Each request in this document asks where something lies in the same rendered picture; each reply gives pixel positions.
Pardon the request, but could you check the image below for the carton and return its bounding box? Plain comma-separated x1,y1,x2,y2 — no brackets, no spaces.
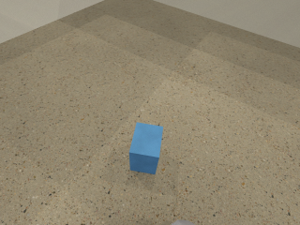
129,122,163,174

